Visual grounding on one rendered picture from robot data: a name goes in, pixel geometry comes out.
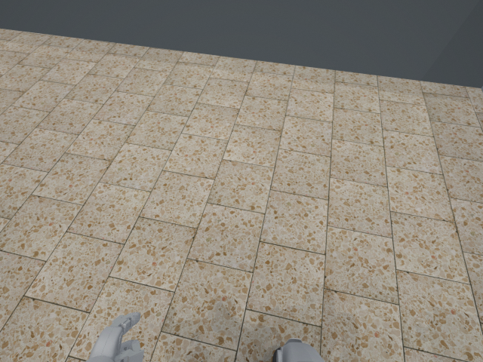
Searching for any right robot shin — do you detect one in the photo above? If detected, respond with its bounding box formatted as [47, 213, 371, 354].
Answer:
[283, 338, 302, 347]

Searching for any robot right thigh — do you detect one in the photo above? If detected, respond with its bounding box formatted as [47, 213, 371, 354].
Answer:
[276, 342, 324, 362]

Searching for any left robot hand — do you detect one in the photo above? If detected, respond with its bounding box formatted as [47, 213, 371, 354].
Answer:
[89, 312, 144, 362]

